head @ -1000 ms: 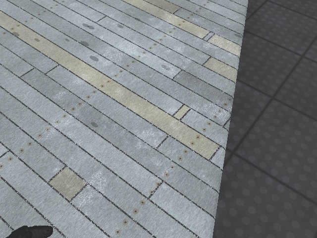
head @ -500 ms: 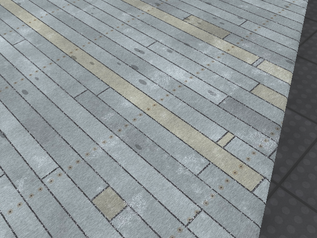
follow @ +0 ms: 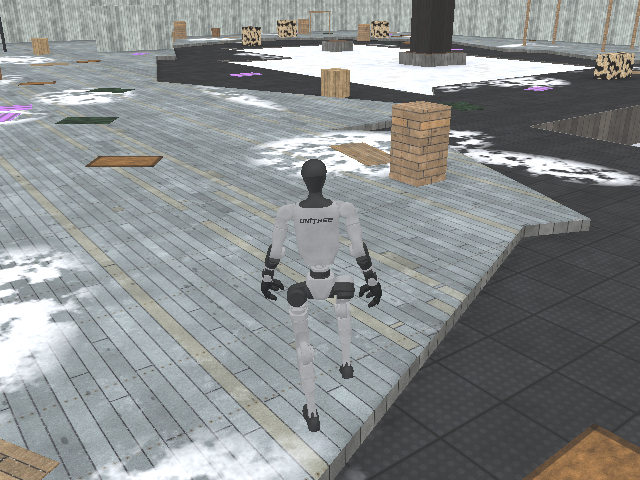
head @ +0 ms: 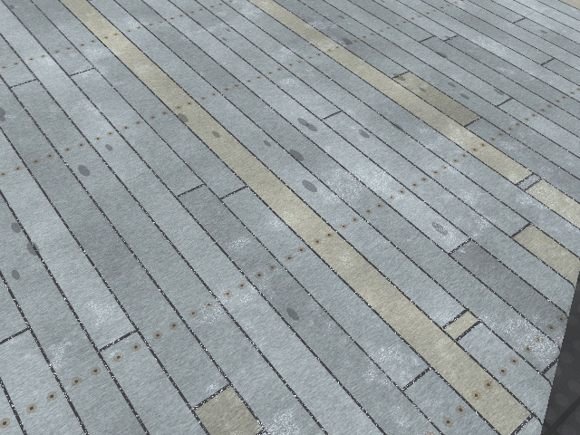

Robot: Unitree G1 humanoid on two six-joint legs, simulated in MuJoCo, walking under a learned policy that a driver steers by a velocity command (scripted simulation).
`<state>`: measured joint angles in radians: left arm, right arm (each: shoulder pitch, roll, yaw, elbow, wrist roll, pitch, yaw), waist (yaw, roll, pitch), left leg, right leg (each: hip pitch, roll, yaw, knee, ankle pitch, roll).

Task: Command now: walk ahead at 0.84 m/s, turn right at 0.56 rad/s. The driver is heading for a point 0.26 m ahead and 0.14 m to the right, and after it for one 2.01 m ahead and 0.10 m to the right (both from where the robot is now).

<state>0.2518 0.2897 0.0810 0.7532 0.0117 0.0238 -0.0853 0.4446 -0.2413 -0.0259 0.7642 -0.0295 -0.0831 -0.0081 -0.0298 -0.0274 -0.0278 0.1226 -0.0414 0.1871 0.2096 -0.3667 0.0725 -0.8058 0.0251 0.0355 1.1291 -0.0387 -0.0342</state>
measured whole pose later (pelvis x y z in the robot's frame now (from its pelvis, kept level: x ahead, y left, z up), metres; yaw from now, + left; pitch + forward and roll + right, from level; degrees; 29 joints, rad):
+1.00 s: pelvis +0.93 -0.05 +0.00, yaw +5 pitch +3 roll +1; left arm -0.02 0.25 -0.06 0.57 0.03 -0.08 -0.03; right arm 0.50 -0.30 -0.08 0.85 0.01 -0.07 0.03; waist -0.13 -0.01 0.01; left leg 0.04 -0.15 -0.23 0.28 -0.33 0.11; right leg -0.68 -0.10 0.08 0.60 0.05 0.03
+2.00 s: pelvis +1.59 -0.07 -0.01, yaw -21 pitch +0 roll +0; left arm 0.25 0.27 0.05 0.68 0.03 0.02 -0.01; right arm 0.24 -0.27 -0.04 0.71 -0.05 -0.01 0.02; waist -0.01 0.04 0.00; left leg -0.50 0.10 0.02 1.17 -0.38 -0.01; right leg -0.37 0.09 -0.04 0.58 -0.22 -0.11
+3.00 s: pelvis +1.95 -0.10 +0.00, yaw +12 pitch +0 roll +1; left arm 0.25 0.28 0.03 0.79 0.00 0.04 0.01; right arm 0.20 -0.26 -0.03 0.71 -0.03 0.04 -0.02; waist 0.01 0.00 0.00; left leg -0.24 -0.18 -0.20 0.46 -0.20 0.08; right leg -0.31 0.01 0.05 0.59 -0.29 -0.01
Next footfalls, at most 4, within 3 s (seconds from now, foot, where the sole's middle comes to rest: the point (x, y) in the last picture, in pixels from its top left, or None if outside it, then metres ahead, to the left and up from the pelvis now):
0.22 right None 0.30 -0.03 -0.77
0.64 left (266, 324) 0.82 0.03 -0.77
1.08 right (333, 215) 1.22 -0.18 -0.77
1.44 left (243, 148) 1.53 0.10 -0.77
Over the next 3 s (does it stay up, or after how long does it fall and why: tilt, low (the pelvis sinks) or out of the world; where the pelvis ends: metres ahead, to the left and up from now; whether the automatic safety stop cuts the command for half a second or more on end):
stays up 1.95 -0.10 0.00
